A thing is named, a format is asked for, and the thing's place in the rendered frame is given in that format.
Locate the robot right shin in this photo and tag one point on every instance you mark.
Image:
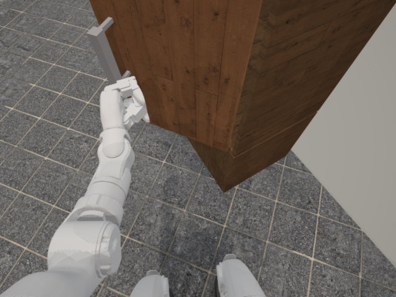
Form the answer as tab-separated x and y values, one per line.
228	256

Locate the robot shin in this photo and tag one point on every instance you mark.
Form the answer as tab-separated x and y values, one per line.
228	256
152	272

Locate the robot left forearm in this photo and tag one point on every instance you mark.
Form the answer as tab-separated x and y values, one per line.
108	188

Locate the robot left hand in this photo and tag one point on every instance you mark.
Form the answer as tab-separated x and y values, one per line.
112	107

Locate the handle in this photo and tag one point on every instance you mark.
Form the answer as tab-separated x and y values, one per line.
104	53

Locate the robot left shin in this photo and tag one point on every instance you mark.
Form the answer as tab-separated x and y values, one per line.
152	272

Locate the cupboard door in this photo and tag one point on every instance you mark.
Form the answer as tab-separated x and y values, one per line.
189	58

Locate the left robot upper arm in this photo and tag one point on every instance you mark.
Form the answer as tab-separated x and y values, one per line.
82	254

